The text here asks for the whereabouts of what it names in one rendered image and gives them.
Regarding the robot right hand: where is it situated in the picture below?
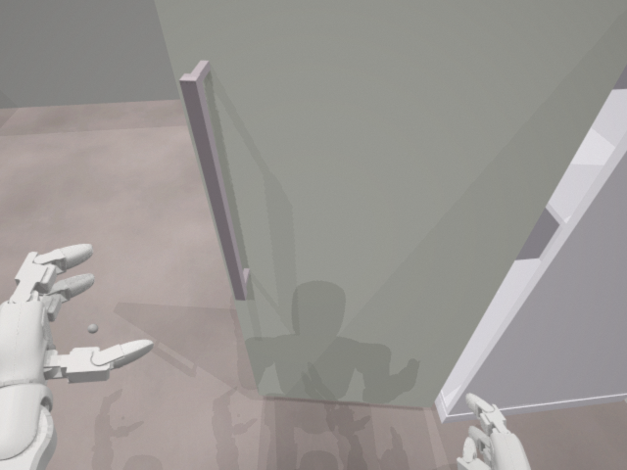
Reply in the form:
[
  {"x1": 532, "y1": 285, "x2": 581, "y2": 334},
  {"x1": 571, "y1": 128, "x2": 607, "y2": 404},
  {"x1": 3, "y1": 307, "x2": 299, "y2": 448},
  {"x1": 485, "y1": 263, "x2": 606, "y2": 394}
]
[{"x1": 457, "y1": 393, "x2": 531, "y2": 470}]

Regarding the fridge door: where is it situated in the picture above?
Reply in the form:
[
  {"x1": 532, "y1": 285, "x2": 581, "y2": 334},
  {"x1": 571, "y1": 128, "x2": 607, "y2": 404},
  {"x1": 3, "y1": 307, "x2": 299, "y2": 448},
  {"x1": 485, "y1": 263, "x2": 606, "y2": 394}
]
[{"x1": 154, "y1": 0, "x2": 627, "y2": 407}]

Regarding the robot left hand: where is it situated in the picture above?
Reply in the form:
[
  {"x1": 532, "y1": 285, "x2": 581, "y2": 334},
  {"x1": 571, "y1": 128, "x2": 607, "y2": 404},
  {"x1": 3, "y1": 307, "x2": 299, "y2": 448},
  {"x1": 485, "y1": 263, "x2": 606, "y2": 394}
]
[{"x1": 0, "y1": 244, "x2": 154, "y2": 388}]

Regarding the left robot forearm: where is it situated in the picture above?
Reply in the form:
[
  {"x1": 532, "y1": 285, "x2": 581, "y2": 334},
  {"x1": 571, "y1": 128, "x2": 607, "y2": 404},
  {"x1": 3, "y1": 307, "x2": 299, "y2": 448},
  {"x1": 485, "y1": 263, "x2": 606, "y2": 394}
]
[{"x1": 0, "y1": 383, "x2": 57, "y2": 470}]

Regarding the handle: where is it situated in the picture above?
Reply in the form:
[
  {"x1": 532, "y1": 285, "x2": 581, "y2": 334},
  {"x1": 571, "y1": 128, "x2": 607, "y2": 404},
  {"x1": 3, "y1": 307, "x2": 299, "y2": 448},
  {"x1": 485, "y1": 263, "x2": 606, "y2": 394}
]
[{"x1": 179, "y1": 61, "x2": 250, "y2": 301}]

